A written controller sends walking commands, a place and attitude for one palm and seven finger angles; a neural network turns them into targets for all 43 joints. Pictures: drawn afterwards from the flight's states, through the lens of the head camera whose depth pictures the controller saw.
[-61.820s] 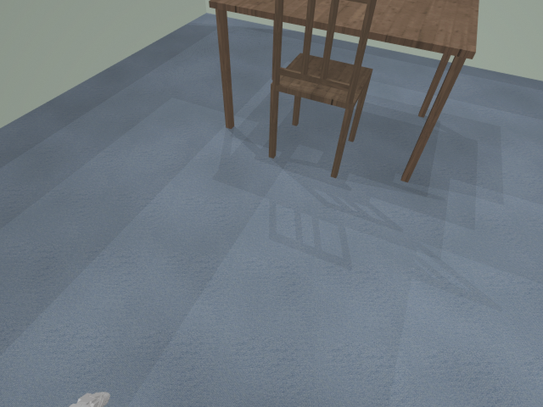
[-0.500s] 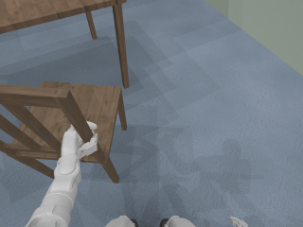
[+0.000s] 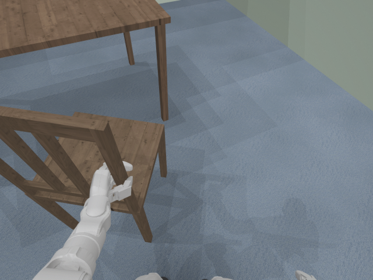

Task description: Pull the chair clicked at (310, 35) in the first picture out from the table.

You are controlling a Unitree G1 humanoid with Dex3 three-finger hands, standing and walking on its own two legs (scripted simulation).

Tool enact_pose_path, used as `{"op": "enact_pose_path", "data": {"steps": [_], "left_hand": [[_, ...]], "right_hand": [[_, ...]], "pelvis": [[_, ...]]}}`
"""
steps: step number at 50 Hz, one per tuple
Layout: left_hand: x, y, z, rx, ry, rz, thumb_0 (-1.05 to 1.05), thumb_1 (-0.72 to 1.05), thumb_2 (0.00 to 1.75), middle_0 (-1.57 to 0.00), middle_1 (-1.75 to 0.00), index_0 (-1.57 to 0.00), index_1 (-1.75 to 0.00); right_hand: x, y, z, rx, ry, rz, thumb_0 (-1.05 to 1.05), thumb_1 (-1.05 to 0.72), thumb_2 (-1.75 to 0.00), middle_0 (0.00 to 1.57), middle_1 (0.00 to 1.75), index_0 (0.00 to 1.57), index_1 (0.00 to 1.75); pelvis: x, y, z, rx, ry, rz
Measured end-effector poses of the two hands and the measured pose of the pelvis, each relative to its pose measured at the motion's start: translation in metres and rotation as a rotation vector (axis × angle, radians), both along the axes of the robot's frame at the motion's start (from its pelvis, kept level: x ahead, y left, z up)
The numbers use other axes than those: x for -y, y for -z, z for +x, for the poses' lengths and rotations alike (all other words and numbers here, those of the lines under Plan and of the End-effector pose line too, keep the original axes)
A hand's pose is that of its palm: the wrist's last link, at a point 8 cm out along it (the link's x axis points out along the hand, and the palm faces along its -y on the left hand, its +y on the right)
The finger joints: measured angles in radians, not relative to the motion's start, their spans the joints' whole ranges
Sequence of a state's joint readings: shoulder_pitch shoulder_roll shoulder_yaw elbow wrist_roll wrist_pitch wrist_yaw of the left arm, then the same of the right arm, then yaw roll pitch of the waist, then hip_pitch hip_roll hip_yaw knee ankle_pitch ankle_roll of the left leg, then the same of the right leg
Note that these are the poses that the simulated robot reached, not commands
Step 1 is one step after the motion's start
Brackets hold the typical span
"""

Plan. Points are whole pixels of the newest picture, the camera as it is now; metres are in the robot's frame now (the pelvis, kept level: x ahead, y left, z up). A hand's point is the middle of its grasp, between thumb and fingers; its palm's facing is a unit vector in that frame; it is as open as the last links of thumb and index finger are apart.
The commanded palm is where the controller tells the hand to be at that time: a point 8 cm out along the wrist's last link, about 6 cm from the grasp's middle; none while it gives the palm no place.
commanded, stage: step backward, pulling the chair out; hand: left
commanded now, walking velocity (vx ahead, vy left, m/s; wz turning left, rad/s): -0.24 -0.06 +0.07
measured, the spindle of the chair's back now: (34, 162) +0.40 +0.41 -0.06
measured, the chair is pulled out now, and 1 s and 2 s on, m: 0.48 0.49 0.49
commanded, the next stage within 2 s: stop walking, hand still on the chair in 0.72 s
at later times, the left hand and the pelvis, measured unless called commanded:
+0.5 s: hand (126, 186) +0.34 +0.16 -0.06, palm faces +0.15 -0.97 -0.17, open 5.7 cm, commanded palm +0.32 +0.20 -0.06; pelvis +0.00 -0.02 +0.00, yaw +1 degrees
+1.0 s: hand (126, 187) +0.33 +0.16 -0.06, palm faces +0.12 -0.98 -0.17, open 5.6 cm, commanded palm +0.31 +0.20 -0.04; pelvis +0.01 -0.01 +0.00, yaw +0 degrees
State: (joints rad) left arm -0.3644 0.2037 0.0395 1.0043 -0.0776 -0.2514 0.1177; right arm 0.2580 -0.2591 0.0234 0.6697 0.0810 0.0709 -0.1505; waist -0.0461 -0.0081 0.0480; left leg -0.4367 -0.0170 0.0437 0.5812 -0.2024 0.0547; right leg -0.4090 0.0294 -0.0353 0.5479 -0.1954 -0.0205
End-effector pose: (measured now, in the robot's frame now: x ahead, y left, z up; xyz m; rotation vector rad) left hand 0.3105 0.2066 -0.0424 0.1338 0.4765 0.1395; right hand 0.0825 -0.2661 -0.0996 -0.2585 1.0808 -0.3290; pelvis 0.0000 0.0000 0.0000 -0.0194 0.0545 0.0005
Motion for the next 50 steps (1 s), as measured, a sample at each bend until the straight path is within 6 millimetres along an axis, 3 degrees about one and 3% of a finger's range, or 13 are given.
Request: {"op": "enact_pose_path", "data": {"steps": [13, 30, 44, 50], "left_hand": [[0.001, 0.000, 0.000, -0.004, -0.024, 0.005, 0.03, 0.62, 0.75, -0.19, -0.99, -0.50, -1.45], [0.001, -0.001, 0.000, -0.009, -0.033, 0.008, 0.03, 0.61, 0.75, -0.19, -0.99, -0.50, -1.45], [0.001, -0.001, 0.000, -0.012, -0.024, 0.006, 0.03, 0.62, 0.74, -0.18, -1.01, -0.50, -1.45], [0.001, -0.001, -0.002, -0.014, -0.021, 0.008, 0.03, 0.62, 0.74, -0.18, -1.01, -0.50, -1.45]], "right_hand": [[-0.021, 0.015, 0.006, 0.004, -0.043, 0.080, 0.00, -0.91, -0.90, 0.21, 0.30, 0.20, 0.30], [0.012, 0.000, 0.020, 0.024, -0.049, -0.001, 0.00, -0.91, -0.90, 0.21, 0.30, 0.20, 0.30], [-0.009, 0.002, 0.020, 0.039, -0.059, 0.050, 0.00, -0.91, -0.90, 0.21, 0.30, 0.20, 0.30], [-0.016, -0.002, 0.024, 0.046, -0.060, 0.051, 0.00, -0.91, -0.90, 0.21, 0.30, 0.20, 0.30]], "pelvis": [[0.008, 0.002, 0.003, 0.015, 0.007, 0.011], [0.014, -0.001, 0.003, 0.012, -0.019, 0.003], [0.013, -0.001, -0.001, 0.023, -0.012, 0.002], [0.011, -0.004, 0.007, 0.036, -0.005, 0.003]]}}
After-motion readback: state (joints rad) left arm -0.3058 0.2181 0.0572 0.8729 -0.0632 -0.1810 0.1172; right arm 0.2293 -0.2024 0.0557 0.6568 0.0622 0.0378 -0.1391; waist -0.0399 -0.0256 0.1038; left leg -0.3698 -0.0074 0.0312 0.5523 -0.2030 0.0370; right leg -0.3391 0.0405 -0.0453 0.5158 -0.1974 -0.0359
